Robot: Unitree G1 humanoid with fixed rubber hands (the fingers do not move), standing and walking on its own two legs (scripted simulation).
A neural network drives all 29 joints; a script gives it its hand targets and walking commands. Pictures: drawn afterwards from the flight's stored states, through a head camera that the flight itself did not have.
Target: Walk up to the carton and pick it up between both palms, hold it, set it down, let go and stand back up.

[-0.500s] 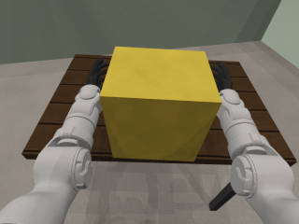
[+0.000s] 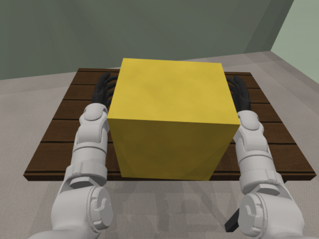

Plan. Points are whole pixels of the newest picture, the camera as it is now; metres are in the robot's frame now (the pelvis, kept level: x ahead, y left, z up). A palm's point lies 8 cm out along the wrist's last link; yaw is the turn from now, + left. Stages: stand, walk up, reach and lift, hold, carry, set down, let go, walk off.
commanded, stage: reach and lift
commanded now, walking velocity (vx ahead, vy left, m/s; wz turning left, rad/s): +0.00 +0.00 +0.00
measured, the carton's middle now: (168, 123) +0.40 -0.05 +0.08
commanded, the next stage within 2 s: none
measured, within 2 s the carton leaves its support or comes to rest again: leaves its support in 0.32 s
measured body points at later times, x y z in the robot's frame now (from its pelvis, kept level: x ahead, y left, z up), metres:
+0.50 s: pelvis -0.03 +0.00 +0.00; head -0.05 +0.02 +0.45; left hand +0.40 +0.14 +0.18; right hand +0.37 -0.21 +0.18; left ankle -0.05 +0.10 -0.75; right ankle +0.00 -0.12 -0.75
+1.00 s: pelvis -0.04 -0.02 +0.00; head -0.09 +0.01 +0.45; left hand +0.38 +0.15 +0.22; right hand +0.36 -0.20 +0.24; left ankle -0.05 +0.10 -0.75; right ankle +0.00 -0.12 -0.75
